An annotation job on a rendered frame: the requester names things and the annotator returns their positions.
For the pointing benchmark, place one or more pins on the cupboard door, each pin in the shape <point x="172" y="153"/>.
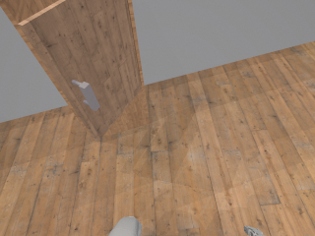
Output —
<point x="88" y="41"/>

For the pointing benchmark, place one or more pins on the robot right hand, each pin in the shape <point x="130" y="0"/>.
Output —
<point x="251" y="231"/>

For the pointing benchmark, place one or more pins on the left robot thigh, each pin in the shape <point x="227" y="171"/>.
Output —
<point x="127" y="226"/>

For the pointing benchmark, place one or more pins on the handle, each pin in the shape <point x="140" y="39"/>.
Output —
<point x="89" y="95"/>

